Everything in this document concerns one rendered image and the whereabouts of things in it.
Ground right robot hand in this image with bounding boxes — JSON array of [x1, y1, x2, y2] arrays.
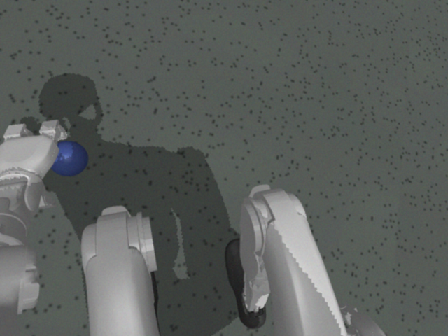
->
[[338, 302, 386, 336]]

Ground left robot arm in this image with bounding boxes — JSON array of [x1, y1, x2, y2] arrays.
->
[[0, 170, 43, 336]]

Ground left robot hand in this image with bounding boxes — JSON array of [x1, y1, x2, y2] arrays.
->
[[0, 120, 68, 209]]

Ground right robot foot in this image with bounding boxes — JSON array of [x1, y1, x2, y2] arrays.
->
[[225, 239, 266, 329]]

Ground ball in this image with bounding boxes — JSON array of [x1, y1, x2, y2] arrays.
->
[[51, 141, 88, 176]]

